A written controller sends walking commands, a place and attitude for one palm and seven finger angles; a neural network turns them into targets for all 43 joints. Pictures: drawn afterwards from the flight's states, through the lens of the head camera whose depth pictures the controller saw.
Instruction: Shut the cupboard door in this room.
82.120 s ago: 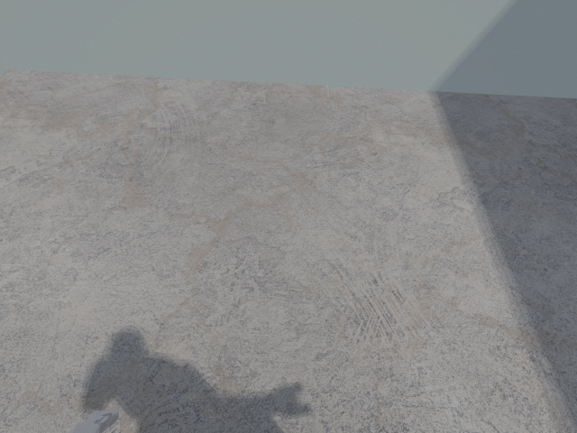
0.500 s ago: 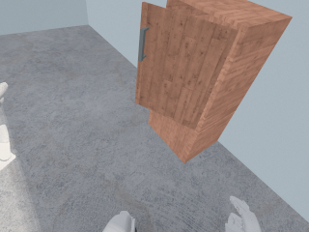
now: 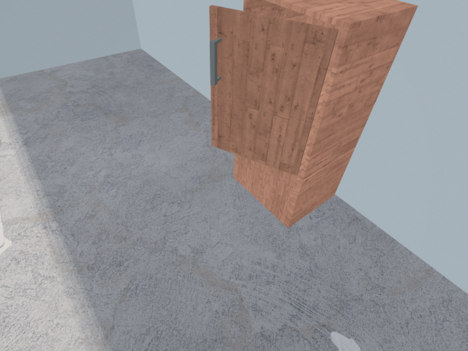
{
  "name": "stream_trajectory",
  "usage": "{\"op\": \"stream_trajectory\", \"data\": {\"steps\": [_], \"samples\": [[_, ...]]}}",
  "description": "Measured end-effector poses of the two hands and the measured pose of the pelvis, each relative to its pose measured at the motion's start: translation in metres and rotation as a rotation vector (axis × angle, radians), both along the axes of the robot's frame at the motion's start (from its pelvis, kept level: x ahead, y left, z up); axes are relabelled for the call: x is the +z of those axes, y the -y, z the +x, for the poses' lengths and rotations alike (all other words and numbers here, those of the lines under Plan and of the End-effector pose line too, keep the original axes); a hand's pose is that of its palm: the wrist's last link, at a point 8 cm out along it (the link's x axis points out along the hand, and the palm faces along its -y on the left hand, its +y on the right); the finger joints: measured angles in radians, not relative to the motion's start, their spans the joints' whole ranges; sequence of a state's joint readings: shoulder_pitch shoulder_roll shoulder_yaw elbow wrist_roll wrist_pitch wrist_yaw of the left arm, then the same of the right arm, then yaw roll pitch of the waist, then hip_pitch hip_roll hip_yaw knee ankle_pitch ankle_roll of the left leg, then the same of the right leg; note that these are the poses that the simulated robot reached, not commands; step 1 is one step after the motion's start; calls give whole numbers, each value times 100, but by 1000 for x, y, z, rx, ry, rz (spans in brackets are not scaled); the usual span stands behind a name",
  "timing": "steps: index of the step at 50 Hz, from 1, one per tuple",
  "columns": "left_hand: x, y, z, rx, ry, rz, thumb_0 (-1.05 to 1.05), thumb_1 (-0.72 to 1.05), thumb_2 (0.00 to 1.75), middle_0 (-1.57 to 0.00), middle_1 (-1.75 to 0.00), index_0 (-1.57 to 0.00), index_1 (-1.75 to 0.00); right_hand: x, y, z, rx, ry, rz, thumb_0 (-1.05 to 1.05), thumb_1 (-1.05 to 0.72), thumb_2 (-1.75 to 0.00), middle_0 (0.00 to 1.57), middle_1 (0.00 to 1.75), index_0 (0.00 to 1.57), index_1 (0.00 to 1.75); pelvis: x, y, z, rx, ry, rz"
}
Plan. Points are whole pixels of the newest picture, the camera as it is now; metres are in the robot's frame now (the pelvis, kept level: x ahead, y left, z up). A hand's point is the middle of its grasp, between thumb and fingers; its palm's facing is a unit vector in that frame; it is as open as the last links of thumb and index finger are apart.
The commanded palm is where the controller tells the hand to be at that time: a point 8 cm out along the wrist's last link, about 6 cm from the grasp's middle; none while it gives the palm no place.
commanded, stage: stop stepping back and stand still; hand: left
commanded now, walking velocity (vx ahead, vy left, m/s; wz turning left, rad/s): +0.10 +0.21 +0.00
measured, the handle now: (216, 62) +1.05 +0.12 +0.05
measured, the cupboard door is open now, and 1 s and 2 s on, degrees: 25 25 25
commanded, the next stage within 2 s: let the arm hang, fingers relaxed in 1.60 s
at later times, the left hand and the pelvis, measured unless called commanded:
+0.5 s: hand (17, 212) +0.23 +0.29 +0.19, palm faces +0.48 -0.70 -0.53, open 7.4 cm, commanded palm +0.16 +0.32 +0.18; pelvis +0.03 +0.01 -0.01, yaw +2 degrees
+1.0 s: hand (21, 214) +0.25 +0.31 +0.16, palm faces +0.39 -0.79 -0.48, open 7.4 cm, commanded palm +0.18 +0.35 +0.18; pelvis +0.04 +0.04 +0.00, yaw +1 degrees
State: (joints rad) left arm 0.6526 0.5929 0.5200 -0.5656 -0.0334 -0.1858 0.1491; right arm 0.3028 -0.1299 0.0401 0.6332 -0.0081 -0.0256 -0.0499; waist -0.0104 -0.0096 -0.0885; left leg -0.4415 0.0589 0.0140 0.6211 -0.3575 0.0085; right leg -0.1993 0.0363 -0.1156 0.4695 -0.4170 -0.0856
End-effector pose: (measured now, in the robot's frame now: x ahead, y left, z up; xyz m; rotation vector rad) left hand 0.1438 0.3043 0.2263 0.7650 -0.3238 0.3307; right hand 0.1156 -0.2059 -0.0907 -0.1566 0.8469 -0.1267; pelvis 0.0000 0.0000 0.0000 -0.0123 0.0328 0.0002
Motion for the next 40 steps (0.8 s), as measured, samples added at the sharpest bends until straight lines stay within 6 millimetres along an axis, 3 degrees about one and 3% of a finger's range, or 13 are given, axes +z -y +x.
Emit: {"op": "stream_trajectory", "data": {"steps": [3, 7, 11, 14, 18, 22, 26, 30, 35, 40], "samples": [[-12, -7, -12, 107, 17, -98, 1, 89, 90, -21, -30, -21, -31, -11, 20, 2, 15, -21, -23, 2, -90, -90, 21, 30, 21, 30, -2, 1, -10, 0, 34, 1], [-37, -6, -20, 187, 5, -256, 1, 89, 90, -21, -30, -21, -30, -1, 44, 4, -10, -4, -63, 2, -90, -90, 21, 30, 20, 30, 5, 3, -6, 6, 58, 36], [-53, 9, -10, 151, -14, -337, 1, 89, 90, -21, -30, -20, -30, 11, 58, 13, -14, 28, -122, 2, -90, -90, 21, 30, 20, 30, 7, 3, -2, 34, 70, 48], [-45, 15, 2, 80, 26, -313, 1, 89, 90, -21, -30, -21, -30, 19, 60, 24, -8, 44, -159, 2, -90, -90, 20, 30, 20, 30, 6, 2, 3, 48, 71, 49], [-22, 8, 17, 8, 110, -200, 1, 89, 90, -21, -30, -21, -31, 22, 53, 45, -16, 94, -180, 2, -90, -90, 20, 30, 20, 30, -4, -7, 17, 36, 59, 20], [-10, -7, 33, 16, 124, -107, 1, 89, 90, -21, -30, -21, -31, 14, 31, 64, -33, 122, -114, 2, -90, -90, 20, 30, 20, 30, -8, -13, 25, 28, 55, 41], [-16, -16, 45, 76, 27, -104, 1, 89, 90, -21, -30, -21, -30, 3, 5, 76, 0, 113, -16, 1, -90, -90, 20, 30, 20, 30, -5, -14, 33, 36, 37, 21], [-35, -14, 48, 103, -71, -156, 1, 89, 90, -21, -30, -21, -30, -7, -13, 80, 26, 55, 44, 1, -90, -90, 21, 30, 20, 30, -3, -16, 44, 35, 18, 15], [-53, -19, 52, 108, -99, -231, 1, 89, 90, -21, -30, -21, -31, -9, -20, 85, 50, -5, 7, 2, -90, -90, 21, 30, 20, 30, -4, -23, 56, 37, 22, 27], [-43, -29, 63, 84, -38, -233, 1, 89, 90, -21, -30, -21, -31, 7, -20, 97, 42, 36, -35, 2, -90, -90, 21, 30, 20, 30, 0, -32, 57, 33, 32, 8]]}}
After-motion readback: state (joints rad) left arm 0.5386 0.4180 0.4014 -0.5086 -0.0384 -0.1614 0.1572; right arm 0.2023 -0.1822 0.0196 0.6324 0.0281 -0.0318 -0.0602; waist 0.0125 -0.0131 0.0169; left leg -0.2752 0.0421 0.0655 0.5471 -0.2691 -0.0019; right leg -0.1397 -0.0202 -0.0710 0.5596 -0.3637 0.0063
